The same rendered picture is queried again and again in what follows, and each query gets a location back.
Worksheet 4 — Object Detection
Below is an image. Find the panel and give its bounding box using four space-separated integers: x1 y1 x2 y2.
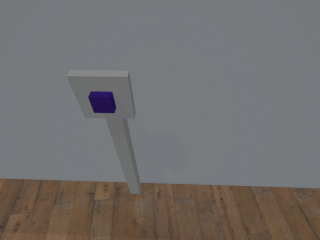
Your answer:
66 70 141 195

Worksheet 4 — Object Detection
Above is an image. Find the button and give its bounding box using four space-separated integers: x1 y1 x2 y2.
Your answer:
88 91 116 113

